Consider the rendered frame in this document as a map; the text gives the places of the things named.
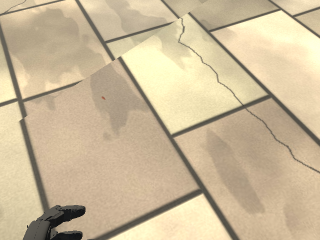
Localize robot left hand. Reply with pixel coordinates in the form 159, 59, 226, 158
23, 205, 94, 240

